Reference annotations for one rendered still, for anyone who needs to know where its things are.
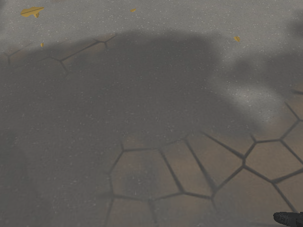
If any robot right hand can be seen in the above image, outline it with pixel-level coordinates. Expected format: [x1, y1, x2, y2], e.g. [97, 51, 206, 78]
[273, 212, 303, 227]

